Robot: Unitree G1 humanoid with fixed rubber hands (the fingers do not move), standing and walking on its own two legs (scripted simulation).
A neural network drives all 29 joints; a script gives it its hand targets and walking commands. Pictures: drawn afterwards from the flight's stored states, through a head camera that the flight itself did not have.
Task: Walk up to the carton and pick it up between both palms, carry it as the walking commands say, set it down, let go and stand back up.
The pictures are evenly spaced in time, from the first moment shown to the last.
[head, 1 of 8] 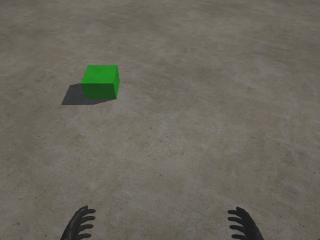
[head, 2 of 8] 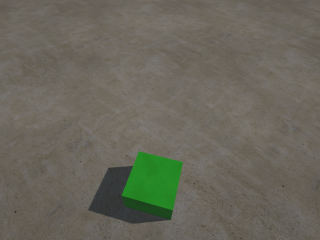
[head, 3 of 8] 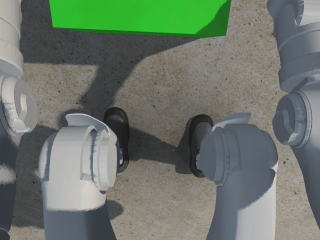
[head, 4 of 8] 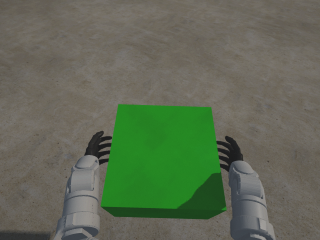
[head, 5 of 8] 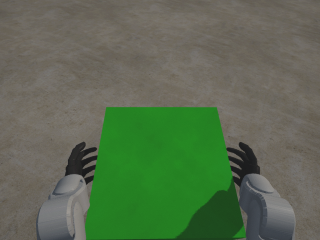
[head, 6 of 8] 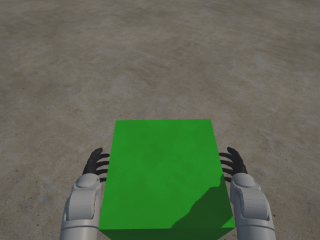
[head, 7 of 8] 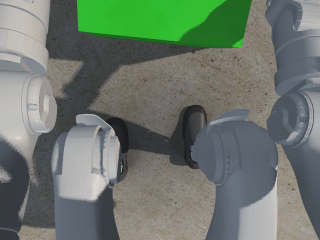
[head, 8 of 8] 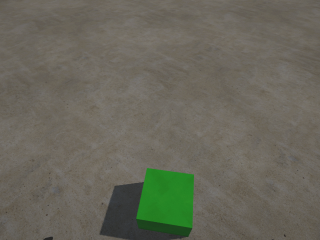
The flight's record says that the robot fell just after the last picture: no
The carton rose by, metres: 0.70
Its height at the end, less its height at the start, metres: +0.00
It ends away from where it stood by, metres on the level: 2.11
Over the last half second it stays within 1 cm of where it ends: yes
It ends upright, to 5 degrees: yes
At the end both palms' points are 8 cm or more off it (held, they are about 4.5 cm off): yes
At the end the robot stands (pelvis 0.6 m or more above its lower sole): yes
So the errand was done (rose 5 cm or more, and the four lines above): yes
